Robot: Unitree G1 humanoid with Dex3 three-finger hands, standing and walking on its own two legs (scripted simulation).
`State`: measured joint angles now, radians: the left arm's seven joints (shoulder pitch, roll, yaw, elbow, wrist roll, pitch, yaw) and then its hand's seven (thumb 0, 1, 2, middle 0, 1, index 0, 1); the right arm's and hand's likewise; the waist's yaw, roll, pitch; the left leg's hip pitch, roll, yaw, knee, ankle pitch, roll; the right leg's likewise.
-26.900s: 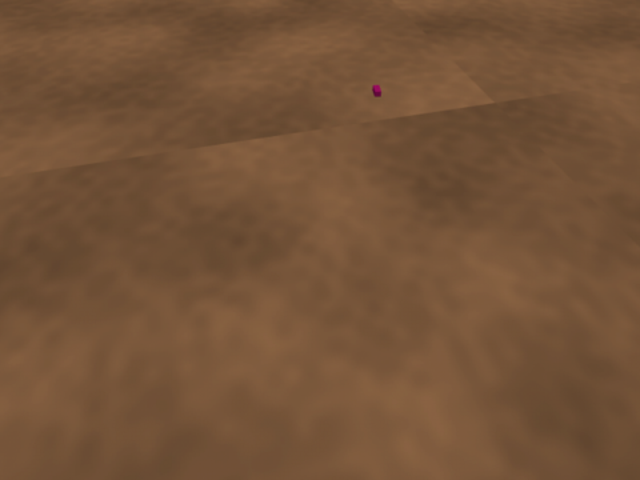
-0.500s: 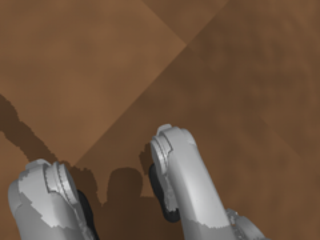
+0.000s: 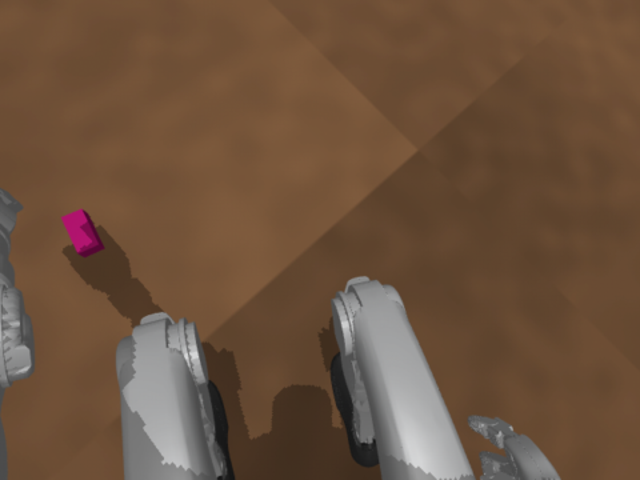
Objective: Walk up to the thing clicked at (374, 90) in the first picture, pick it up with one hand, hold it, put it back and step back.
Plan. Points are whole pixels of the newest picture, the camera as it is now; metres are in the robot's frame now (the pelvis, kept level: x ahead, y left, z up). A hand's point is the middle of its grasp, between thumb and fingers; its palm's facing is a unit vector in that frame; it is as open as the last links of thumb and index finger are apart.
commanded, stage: go down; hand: left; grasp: from above
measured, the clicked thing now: (83, 233) +0.52 +0.34 -0.38
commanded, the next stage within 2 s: none
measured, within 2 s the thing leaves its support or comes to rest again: neither
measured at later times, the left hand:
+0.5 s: hand out of the picture +0.48 +0.34 +0.02, palm faces -0.38 -0.19 -0.91, open 12.1 cm
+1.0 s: hand out of the picture +0.47 +0.35 +0.05, palm faces -0.38 -0.19 -0.91, open 11.8 cm
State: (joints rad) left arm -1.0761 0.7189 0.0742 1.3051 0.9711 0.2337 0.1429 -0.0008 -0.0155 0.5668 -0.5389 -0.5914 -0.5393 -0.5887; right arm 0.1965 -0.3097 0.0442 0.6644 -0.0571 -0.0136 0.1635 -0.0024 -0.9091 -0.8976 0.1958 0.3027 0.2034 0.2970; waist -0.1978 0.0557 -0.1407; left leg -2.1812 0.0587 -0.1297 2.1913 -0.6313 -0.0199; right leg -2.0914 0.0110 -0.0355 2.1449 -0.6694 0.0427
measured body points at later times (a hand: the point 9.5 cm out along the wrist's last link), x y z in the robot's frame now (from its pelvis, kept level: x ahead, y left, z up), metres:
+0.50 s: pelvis +0.00 +0.00 +0.08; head +0.20 +0.04 +0.48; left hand +0.50 +0.34 +0.07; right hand +0.06 -0.26 -0.04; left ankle +0.09 +0.14 -0.36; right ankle +0.10 -0.13 -0.36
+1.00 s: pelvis +0.02 +0.01 +0.13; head +0.21 +0.05 +0.54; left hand +0.49 +0.35 +0.11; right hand +0.09 -0.26 +0.01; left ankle +0.09 +0.14 -0.36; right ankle +0.10 -0.13 -0.36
